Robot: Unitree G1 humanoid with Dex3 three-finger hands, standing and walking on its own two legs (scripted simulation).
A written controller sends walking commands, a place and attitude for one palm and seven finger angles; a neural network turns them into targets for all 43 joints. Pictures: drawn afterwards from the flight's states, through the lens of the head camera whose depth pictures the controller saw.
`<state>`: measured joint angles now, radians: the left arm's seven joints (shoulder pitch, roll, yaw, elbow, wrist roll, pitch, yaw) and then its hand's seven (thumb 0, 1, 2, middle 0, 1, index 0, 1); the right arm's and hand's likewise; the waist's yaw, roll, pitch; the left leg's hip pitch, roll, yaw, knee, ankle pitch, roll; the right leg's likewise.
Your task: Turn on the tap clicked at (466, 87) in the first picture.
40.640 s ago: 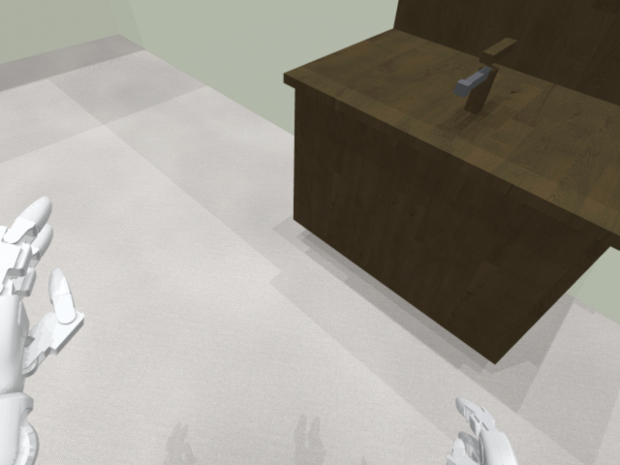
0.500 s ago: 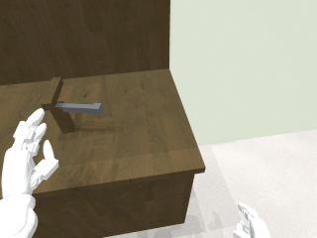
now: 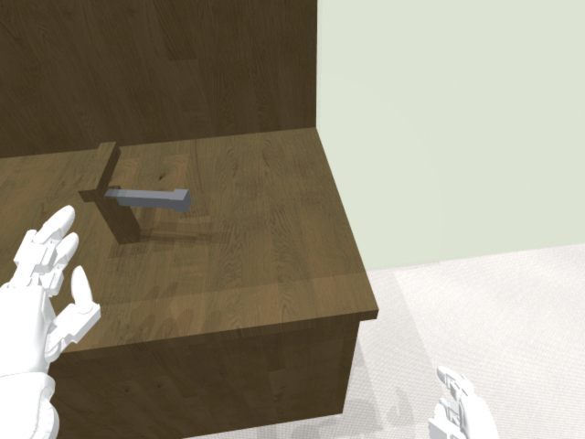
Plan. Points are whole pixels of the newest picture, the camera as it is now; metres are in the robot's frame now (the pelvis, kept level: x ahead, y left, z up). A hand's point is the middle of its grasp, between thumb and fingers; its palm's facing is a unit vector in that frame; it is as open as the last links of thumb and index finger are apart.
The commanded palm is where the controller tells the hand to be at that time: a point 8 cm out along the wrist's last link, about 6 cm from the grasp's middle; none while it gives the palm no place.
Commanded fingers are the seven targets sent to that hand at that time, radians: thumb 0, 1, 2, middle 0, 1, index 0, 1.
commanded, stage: step back with the hand held close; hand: left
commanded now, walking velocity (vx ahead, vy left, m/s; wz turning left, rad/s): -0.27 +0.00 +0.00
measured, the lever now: (181, 200) +0.46 +0.26 +0.08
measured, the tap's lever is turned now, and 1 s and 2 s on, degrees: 76 76 76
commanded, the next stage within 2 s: stop stepping back and stand still in 1.24 s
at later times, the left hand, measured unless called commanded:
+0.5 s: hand (53, 353) +0.15 +0.25 +0.16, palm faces +0.35 -0.82 -0.45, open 7.4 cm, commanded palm +0.10 +0.29 +0.17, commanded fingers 0.00 0.90 0.90 -0.20 -0.30 -0.20 -0.30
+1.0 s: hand out of the picture +0.08 +0.26 +0.16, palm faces +0.43 -0.81 -0.39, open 7.4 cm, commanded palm +0.03 +0.31 +0.17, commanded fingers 0.00 0.90 0.90 -0.20 -0.30 -0.20 -0.30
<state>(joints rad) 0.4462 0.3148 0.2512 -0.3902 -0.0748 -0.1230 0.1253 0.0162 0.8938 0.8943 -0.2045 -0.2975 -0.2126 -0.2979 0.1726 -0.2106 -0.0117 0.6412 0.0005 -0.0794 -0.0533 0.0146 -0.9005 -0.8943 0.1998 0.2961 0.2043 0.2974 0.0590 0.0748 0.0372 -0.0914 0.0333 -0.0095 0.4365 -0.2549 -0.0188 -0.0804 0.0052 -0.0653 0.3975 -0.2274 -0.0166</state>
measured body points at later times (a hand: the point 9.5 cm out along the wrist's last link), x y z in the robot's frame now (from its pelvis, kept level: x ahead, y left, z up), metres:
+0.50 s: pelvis -0.06 +0.02 -0.01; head -0.05 +0.00 +0.44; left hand +0.12 +0.30 +0.18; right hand +0.11 -0.23 -0.10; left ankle +0.00 +0.13 -0.74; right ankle +0.00 -0.11 -0.74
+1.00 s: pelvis -0.13 +0.02 -0.03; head -0.11 +0.03 +0.42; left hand +0.05 +0.30 +0.18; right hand +0.04 -0.21 -0.11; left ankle -0.01 +0.13 -0.73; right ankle +0.00 -0.11 -0.74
